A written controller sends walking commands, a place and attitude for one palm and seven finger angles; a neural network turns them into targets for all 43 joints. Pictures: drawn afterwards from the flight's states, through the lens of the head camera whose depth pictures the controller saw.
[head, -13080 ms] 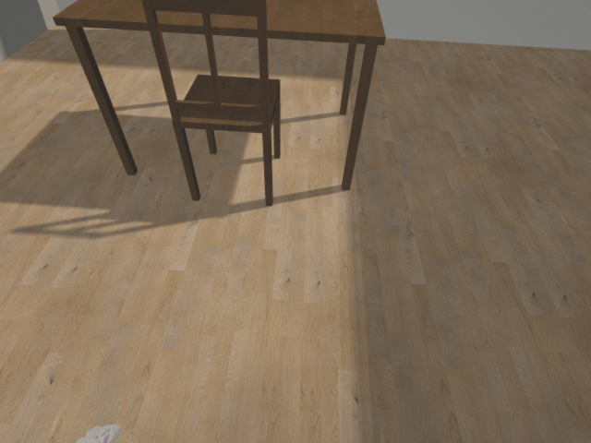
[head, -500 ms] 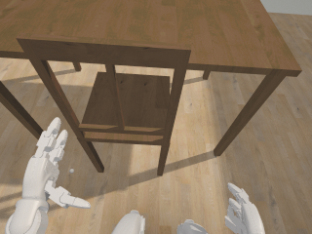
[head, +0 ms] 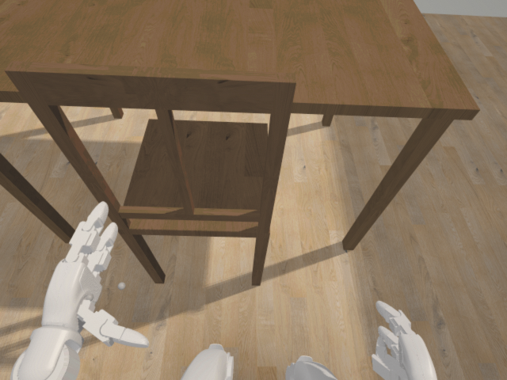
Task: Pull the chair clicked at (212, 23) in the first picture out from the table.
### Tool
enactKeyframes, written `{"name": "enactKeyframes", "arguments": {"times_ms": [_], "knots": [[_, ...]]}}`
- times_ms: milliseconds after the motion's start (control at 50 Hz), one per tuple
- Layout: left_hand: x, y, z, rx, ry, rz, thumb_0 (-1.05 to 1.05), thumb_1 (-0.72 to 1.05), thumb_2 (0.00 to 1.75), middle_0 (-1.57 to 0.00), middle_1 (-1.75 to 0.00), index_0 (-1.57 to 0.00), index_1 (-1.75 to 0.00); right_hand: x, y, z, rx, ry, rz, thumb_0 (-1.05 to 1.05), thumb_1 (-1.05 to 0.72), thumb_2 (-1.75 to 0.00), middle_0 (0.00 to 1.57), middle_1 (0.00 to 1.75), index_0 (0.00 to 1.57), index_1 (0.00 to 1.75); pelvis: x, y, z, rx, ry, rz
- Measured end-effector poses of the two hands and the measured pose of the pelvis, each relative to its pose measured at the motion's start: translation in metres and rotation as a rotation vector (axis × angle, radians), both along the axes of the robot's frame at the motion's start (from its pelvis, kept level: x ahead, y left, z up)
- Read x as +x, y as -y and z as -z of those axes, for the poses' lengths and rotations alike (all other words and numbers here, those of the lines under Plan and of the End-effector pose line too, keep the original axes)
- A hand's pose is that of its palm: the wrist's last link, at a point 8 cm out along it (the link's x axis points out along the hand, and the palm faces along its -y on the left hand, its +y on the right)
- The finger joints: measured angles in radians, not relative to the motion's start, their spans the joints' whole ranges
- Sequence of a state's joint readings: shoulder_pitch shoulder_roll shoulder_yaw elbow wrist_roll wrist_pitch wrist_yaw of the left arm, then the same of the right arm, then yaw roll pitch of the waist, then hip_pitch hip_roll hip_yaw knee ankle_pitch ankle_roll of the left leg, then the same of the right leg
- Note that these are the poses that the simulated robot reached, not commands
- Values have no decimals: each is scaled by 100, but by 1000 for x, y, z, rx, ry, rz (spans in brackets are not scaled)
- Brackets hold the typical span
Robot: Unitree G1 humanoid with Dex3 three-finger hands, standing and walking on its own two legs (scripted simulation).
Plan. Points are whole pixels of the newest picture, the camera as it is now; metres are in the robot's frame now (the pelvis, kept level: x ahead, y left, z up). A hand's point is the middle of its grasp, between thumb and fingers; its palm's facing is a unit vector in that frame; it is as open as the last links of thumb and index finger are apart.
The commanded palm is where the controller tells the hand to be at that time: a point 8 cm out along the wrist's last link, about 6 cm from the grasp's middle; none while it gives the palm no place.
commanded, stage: aim the fingers beside a spindle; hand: left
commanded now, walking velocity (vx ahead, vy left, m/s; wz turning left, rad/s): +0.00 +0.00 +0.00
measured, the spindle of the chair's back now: (179, 169) +0.48 +0.17 -0.01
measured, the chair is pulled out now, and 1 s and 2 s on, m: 0.00 0.00 0.00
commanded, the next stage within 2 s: none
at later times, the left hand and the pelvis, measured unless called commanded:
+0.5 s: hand (139, 263) +0.27 +0.19 +0.03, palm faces +0.06 -1.00 -0.06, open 16.9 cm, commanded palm +0.25 +0.24 +0.03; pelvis +0.00 -0.03 -0.01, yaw +0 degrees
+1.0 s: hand (165, 258) +0.29 +0.16 +0.01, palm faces +0.01 -1.00 -0.04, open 16.9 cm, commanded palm +0.27 +0.22 +0.01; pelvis -0.01 -0.02 -0.02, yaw +0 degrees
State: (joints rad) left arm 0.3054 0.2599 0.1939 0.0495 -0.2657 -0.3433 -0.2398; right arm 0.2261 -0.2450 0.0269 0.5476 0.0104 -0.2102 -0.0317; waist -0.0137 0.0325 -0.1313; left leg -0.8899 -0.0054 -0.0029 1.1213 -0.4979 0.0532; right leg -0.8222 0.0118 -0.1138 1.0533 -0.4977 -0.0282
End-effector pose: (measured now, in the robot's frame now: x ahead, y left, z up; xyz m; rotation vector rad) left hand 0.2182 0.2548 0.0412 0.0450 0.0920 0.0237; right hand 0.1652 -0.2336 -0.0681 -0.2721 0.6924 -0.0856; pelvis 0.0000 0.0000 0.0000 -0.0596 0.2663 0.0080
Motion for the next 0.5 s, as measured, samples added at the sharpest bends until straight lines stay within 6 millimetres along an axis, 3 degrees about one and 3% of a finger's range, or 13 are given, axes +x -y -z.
{"name": "enactKeyframes", "arguments": {"times_ms": [120, 280, 420, 500], "knots": [[0, 2, -14, 20, 72, -46, -1, -50, 30, -7, -8, -7, -8, 6, 3, 0, 12, 16, -10, 1, -90, -90, 20, 30, 21, 30, 2, 7, 0, 7, 1, -3], [12, 11, 10, 1, 5, -18, -1, -50, 30, -6, -8, -6, -8, 6, 18, 9, 0, 1, -10, 1, -90, -90, 21, 30, 21, 30, -1, 18, 6, 12, -16, -4], [25, 18, -2, 17, 71, -21, -1, -50, 30, -7, -8, -7, -8, -2, 30, 13, -2, -20, 17, 1, -91, -90, 20, 30, 21, 30, 2, 24, 6, 20, -20, 3], [32, 15, 5, 18, 51, -40, -1, -50, 30, -7, -8, -7, -8, -6, 35, 18, 3, -41, 25, 1, -91, -90, 20, 30, 21, 30, 2, 26, 8, 25, -29, 6]]}}
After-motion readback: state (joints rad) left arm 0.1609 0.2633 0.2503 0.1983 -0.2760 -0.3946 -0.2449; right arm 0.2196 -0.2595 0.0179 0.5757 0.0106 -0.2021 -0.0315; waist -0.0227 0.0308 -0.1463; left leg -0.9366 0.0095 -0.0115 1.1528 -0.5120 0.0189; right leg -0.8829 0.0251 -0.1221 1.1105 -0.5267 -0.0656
